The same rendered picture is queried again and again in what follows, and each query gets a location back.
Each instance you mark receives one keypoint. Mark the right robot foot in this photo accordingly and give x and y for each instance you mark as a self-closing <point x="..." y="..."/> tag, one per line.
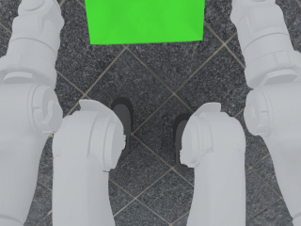
<point x="178" y="128"/>

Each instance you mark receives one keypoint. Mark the robot left shin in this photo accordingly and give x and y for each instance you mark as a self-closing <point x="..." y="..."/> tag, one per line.
<point x="87" y="105"/>

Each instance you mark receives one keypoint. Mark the robot left forearm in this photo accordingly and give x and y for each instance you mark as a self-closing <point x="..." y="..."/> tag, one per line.
<point x="33" y="45"/>

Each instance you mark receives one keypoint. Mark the robot right forearm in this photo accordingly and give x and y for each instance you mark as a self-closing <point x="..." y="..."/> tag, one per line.
<point x="265" y="43"/>

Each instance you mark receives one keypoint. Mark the right robot upper arm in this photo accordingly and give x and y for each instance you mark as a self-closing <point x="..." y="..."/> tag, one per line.
<point x="273" y="112"/>

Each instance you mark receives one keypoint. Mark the left robot upper arm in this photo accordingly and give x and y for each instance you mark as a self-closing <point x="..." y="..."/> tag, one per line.
<point x="29" y="113"/>

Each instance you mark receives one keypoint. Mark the carton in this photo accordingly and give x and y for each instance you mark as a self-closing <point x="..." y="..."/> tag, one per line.
<point x="114" y="22"/>

